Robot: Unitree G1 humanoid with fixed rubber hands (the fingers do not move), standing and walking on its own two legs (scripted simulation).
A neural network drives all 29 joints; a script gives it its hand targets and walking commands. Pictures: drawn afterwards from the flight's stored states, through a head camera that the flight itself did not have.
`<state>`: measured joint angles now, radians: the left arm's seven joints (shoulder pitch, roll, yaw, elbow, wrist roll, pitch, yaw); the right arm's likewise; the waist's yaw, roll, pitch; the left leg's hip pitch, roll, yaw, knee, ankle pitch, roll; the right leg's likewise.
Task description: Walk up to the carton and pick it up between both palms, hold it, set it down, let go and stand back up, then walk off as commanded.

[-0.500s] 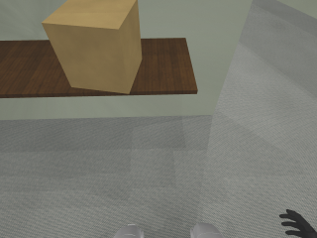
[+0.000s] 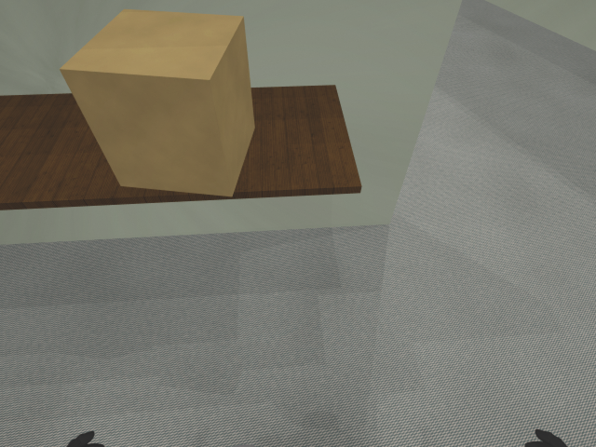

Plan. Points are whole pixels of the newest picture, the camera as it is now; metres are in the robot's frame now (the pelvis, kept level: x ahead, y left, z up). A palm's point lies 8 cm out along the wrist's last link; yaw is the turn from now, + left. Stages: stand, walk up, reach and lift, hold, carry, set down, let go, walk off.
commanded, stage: walk up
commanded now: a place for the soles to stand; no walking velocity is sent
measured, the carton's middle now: (179, 105) +0.73 +0.25 +0.04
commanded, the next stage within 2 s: none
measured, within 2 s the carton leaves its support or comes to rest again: neither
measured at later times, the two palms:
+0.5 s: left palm out of the picture +0.13 +0.31 -0.09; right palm out of the picture +0.12 -0.35 -0.08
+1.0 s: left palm out of the picture +0.10 +0.39 -0.06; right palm (550, 408) +0.17 -0.33 -0.07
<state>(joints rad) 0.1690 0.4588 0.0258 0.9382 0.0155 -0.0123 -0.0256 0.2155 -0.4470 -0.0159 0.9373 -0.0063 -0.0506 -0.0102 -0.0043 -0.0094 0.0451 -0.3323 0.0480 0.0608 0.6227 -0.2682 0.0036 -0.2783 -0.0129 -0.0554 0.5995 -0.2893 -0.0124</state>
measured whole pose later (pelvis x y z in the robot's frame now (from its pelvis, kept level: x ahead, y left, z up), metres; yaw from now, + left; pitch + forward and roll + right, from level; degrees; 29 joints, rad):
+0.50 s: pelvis +0.02 -0.01 +0.01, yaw +0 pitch -1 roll +0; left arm 0.07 0.43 0.01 1.02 0.01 0.01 -0.02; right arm 0.10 -0.45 -0.01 1.03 -0.01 -0.04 -0.02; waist 0.00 -0.01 0.04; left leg -0.24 0.05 0.07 0.48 -0.22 -0.02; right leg -0.20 0.00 -0.06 0.48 -0.27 -0.02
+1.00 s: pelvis +0.06 +0.02 +0.01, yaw +1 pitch -1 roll -2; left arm 0.24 0.52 0.09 0.98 0.01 -0.09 0.01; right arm 0.16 -0.51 -0.10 0.89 -0.04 0.03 0.10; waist 0.01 0.06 0.08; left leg -0.49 0.10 -0.07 0.83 -0.31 -0.01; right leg -0.08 -0.01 -0.08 0.40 -0.29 0.01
